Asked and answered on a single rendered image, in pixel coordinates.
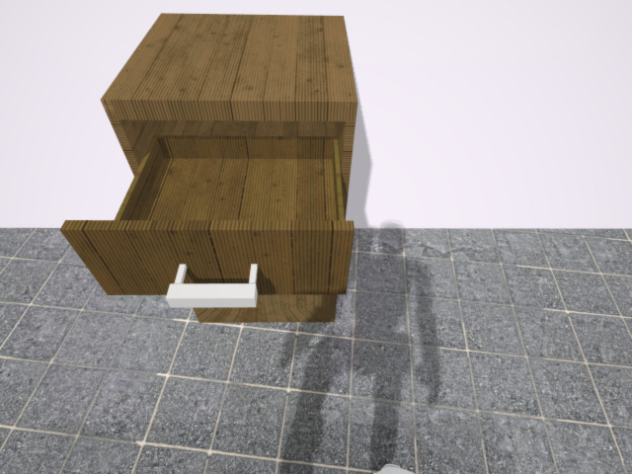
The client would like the cabinet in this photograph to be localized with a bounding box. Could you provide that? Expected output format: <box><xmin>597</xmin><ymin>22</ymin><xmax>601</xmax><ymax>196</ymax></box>
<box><xmin>101</xmin><ymin>13</ymin><xmax>357</xmax><ymax>323</ymax></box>

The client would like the handle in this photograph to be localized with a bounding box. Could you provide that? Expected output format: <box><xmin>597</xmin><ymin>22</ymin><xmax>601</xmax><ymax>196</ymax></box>
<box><xmin>166</xmin><ymin>264</ymin><xmax>258</xmax><ymax>308</ymax></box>

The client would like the drawer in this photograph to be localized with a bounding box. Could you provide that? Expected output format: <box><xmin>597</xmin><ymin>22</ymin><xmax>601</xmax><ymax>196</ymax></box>
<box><xmin>60</xmin><ymin>135</ymin><xmax>355</xmax><ymax>295</ymax></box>

